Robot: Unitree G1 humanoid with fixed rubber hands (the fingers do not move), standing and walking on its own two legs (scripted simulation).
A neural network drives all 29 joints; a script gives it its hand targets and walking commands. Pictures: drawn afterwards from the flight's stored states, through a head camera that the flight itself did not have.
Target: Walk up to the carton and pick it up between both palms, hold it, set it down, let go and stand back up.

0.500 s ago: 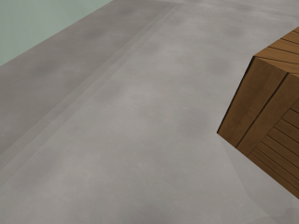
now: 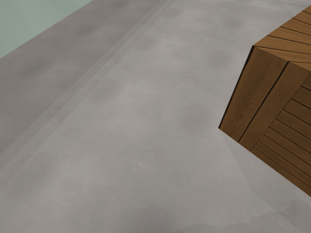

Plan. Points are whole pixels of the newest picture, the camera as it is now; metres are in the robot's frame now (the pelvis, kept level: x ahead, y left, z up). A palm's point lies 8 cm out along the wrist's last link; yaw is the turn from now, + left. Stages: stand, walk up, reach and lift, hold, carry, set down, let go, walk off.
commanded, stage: walk up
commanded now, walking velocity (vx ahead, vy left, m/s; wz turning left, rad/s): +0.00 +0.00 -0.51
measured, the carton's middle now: out of the picture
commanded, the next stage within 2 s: none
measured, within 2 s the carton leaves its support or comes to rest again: neither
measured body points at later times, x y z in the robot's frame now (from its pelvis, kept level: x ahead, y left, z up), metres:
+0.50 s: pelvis -0.03 -0.09 -0.01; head +0.01 -0.14 +0.44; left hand +0.15 +0.13 -0.12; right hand -0.04 -0.34 -0.18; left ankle -0.02 +0.11 -0.67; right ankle -0.04 -0.15 -0.73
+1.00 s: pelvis +0.00 -0.11 +0.02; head +0.00 -0.14 +0.47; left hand +0.11 +0.11 -0.11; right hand +0.01 -0.40 -0.12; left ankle +0.06 +0.03 -0.68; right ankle -0.03 -0.15 -0.73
